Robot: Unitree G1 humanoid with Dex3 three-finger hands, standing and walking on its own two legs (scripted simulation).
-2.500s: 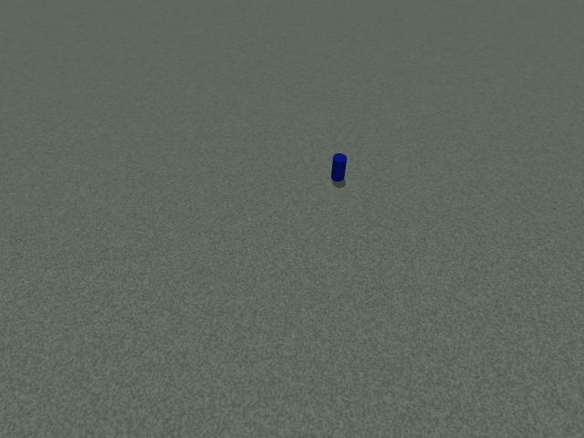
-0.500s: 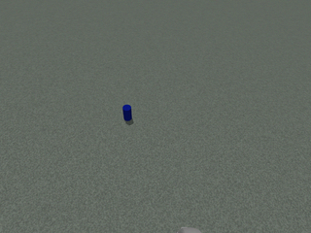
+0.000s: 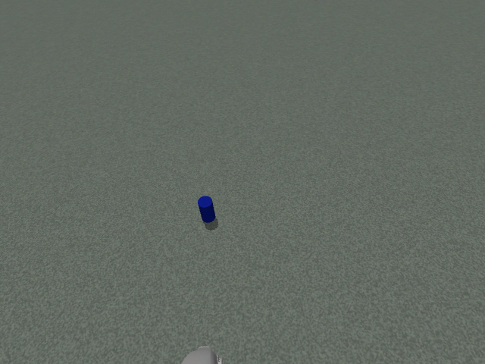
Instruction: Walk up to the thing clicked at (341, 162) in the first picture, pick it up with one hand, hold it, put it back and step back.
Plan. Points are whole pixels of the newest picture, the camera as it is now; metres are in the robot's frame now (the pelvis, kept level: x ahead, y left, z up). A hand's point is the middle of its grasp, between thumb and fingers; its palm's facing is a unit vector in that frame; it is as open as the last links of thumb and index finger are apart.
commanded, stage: walk up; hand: left
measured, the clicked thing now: (206, 209) +0.90 +0.26 -0.70
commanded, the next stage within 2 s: none
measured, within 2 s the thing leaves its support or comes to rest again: neither
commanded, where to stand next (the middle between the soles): +0.55 +0.04 m, yaw +1 degrees
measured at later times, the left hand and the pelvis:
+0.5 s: hand (118, 288) +0.29 +0.30 -0.13, palm faces -0.08 -0.92 -0.39, open 7.4 cm; pelvis +0.21 +0.02 -0.01, yaw -1 degrees
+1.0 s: hand (124, 242) +0.42 +0.34 -0.16, palm faces -0.04 -0.93 -0.36, open 7.4 cm; pelvis +0.38 +0.05 -0.01, yaw +1 degrees
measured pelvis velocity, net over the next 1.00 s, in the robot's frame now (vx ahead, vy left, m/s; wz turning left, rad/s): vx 0.38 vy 0.05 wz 0.01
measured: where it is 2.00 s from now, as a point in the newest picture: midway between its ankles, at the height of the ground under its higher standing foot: (251, 284)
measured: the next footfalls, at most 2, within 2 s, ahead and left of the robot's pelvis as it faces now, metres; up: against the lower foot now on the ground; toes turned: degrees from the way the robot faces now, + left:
left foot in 0.10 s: +0.20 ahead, +0.16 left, +0.00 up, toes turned +6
right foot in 0.50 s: +0.36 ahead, -0.11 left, +0.00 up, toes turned -5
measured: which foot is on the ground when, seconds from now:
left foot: up 0.00-0.08, down 0.10-0.52, up 0.54-0.84, down 0.86-1.00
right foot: down 0.00-0.14, up 0.16-0.48, down 0.50-0.88, up 0.90-1.00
